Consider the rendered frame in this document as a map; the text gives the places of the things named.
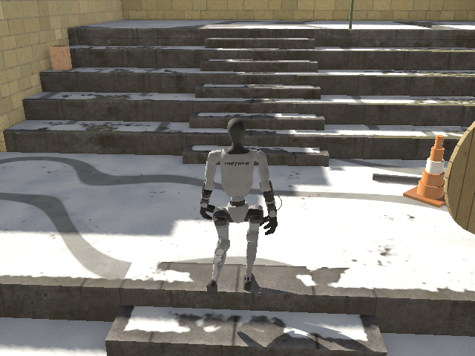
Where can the right robot hand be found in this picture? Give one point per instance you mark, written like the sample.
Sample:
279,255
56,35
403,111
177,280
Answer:
272,223

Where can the robot right forearm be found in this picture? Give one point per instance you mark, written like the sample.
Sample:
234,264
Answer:
270,202

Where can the right robot upper arm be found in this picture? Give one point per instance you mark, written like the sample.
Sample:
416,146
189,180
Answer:
263,170

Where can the left robot hand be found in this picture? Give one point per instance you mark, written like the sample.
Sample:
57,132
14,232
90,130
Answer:
210,208

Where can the left robot shin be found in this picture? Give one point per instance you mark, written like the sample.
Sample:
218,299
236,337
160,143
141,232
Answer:
218,261

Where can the right robot foot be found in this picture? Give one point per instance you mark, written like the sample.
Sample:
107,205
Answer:
247,285

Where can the robot left forearm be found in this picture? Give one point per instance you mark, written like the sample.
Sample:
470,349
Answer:
205,196

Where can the left robot upper arm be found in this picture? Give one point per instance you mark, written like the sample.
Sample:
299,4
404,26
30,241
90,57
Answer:
213,158

